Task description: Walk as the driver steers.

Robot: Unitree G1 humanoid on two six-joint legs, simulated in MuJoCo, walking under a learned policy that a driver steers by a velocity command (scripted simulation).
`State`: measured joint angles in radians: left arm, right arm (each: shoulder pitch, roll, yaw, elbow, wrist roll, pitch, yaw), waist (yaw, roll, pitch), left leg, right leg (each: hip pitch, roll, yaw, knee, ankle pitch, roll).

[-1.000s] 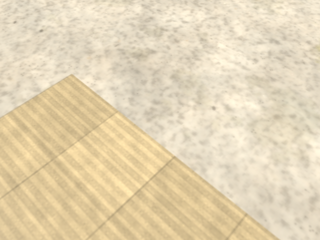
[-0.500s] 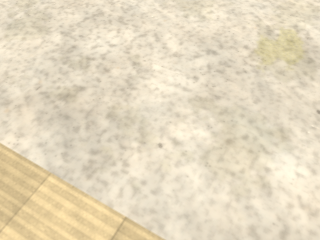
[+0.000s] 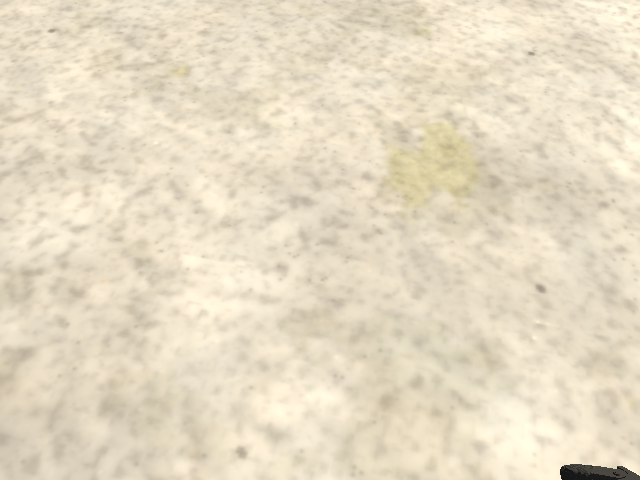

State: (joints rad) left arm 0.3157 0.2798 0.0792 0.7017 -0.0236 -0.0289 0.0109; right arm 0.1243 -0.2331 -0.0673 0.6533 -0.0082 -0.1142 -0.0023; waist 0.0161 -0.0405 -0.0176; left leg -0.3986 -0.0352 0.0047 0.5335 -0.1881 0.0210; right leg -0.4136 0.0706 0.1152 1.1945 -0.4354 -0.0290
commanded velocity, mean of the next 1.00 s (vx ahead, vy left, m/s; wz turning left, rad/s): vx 0.50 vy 0.00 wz -0.57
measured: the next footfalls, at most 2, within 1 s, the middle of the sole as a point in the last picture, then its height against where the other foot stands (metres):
right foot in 0.40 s outside the picture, level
left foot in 0.88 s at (387, 406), level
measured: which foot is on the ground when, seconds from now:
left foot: down 0.00-0.42, up 0.44-0.86, down 0.88-1.00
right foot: up 0.00-0.38, down 0.40-0.90, up 0.92-1.00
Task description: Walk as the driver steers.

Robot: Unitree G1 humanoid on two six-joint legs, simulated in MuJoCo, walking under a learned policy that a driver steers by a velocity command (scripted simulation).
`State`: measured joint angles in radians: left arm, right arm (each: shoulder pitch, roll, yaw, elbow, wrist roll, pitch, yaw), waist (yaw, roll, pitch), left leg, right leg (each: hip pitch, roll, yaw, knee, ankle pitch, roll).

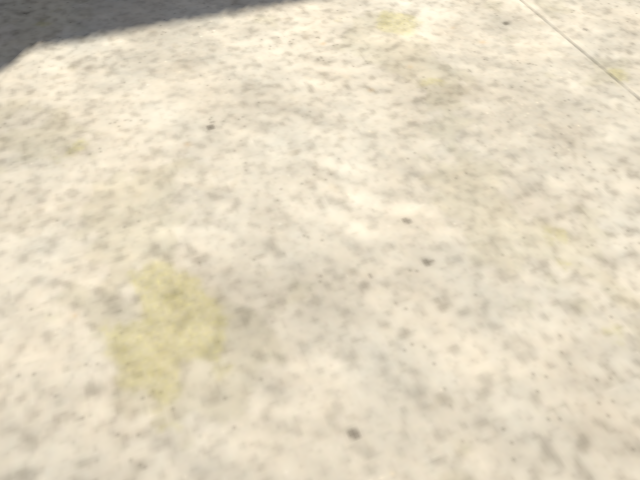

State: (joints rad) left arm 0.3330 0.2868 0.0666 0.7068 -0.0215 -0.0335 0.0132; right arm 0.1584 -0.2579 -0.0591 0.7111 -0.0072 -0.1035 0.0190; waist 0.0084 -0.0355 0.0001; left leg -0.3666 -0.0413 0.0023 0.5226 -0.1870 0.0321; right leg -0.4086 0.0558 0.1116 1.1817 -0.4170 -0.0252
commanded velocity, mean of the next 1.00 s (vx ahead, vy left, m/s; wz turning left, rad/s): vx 0.48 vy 0.00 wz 0.33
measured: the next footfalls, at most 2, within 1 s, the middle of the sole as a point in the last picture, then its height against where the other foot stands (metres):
right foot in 0.34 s outside the picture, level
left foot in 0.82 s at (240, 463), level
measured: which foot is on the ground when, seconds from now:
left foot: down 0.00-0.34, up 0.36-0.80, down 0.82-1.00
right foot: up 0.00-0.32, down 0.34-0.82, up 0.84-1.00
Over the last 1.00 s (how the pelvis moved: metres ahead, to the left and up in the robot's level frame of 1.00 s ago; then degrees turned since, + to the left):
0.52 -0.15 0.00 -34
